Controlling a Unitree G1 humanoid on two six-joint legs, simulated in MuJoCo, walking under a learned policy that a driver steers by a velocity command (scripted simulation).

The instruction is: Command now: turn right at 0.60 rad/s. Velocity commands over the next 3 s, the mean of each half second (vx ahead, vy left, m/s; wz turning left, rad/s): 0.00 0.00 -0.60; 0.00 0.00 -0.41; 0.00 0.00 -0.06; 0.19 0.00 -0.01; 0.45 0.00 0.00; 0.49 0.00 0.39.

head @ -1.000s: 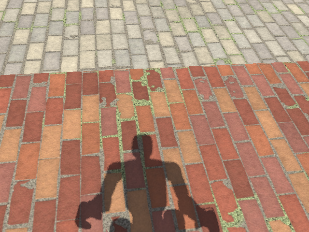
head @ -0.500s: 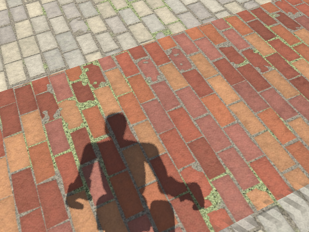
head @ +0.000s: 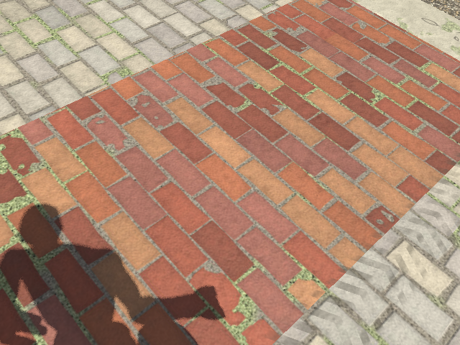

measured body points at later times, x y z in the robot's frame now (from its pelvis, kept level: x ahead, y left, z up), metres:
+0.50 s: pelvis -0.01 -0.04 +0.00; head +0.02 -0.08 +0.45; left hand +0.20 +0.19 -0.09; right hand +0.02 -0.34 -0.13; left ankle +0.04 +0.11 -0.67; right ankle -0.02 -0.11 -0.74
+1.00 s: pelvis +0.02 -0.01 +0.00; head +0.06 +0.01 +0.45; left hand +0.24 +0.19 -0.14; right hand +0.00 -0.30 -0.09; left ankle +0.07 +0.07 -0.74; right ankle -0.08 -0.11 -0.69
